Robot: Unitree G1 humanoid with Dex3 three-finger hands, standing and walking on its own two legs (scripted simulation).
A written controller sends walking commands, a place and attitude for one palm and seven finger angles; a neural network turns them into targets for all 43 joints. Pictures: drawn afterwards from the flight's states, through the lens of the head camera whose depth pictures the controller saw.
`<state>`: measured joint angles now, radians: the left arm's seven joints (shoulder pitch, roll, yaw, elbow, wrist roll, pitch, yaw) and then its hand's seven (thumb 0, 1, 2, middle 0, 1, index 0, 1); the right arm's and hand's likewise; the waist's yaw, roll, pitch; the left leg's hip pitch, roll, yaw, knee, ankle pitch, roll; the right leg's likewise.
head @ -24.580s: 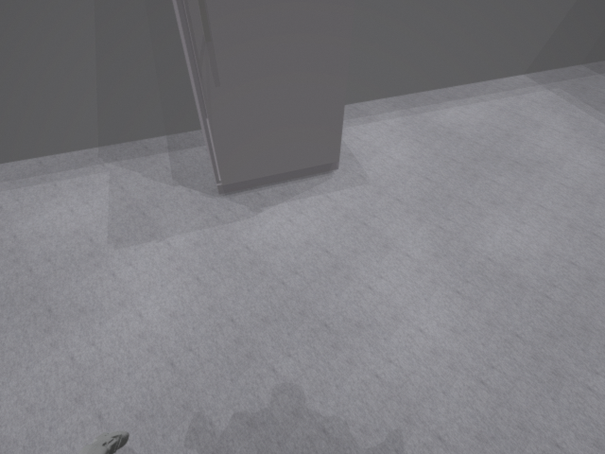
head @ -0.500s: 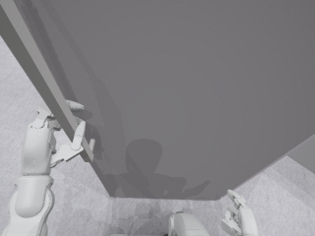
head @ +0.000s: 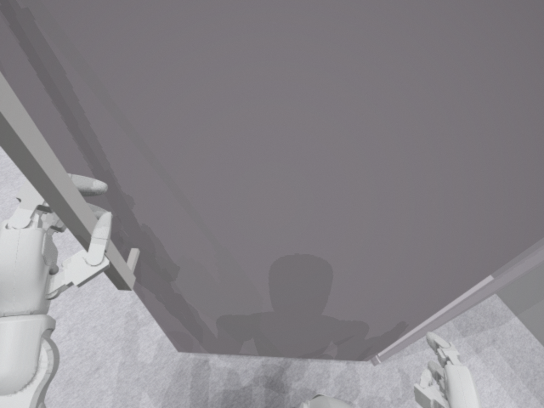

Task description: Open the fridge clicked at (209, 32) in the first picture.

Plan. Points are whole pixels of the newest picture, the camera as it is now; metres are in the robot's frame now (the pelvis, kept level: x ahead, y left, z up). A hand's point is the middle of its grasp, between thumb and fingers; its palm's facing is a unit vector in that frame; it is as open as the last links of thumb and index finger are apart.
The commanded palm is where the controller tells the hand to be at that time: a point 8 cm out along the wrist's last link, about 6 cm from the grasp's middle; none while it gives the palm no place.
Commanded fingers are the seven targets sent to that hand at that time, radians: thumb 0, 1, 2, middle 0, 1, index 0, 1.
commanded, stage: walk backward, drawing the door open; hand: left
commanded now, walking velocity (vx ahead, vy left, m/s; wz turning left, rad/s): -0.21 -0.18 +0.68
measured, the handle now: (64, 169) +0.30 +0.22 +0.23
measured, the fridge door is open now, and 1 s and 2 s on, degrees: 62 74 73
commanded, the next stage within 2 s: stop walking and hold the door back in 0.22 s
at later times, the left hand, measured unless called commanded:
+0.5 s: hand out of the picture +0.11 +0.16 +0.16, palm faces +0.61 -0.71 -0.35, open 6.2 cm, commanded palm +0.09 +0.22 +0.14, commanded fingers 0.00 0.90 0.90 -0.45 -1.40 -0.45 -1.40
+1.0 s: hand (86, 357) +0.15 +0.17 +0.16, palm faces +0.59 -0.76 -0.28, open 5.6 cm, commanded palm +0.11 +0.22 +0.14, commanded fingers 0.00 0.90 0.90 -0.45 -1.40 -0.45 -1.40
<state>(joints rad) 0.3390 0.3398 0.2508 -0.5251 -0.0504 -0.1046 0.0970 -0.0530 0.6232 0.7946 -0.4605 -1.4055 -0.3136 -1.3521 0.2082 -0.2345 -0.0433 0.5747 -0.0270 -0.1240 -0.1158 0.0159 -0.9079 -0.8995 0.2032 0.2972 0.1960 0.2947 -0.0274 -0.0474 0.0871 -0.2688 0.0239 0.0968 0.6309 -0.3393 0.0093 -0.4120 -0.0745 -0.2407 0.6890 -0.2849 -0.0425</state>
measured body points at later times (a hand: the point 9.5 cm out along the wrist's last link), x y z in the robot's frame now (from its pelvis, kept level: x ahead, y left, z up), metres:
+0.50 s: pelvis -0.08 -0.16 +0.02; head -0.07 -0.18 +0.47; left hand +0.07 +0.20 +0.18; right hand +0.15 -0.35 -0.09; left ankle -0.12 -0.02 -0.61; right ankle +0.01 -0.24 -0.72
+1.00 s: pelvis -0.17 -0.20 +0.00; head -0.15 -0.20 +0.45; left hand +0.11 +0.21 +0.18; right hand -0.02 -0.39 -0.13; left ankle -0.20 -0.07 -0.71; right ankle -0.09 -0.28 -0.72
